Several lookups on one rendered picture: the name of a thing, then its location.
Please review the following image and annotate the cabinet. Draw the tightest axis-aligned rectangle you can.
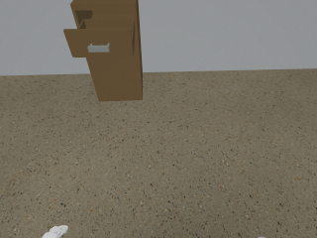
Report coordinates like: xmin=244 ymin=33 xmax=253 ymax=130
xmin=70 ymin=0 xmax=143 ymax=102

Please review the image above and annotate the drawer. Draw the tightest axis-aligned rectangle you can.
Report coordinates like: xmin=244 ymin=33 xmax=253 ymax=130
xmin=63 ymin=18 xmax=136 ymax=58

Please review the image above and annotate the left robot hand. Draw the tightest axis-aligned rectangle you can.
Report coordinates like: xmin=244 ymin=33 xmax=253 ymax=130
xmin=42 ymin=225 xmax=68 ymax=238

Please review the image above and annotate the handle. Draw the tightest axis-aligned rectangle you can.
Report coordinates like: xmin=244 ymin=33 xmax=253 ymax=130
xmin=87 ymin=43 xmax=110 ymax=53

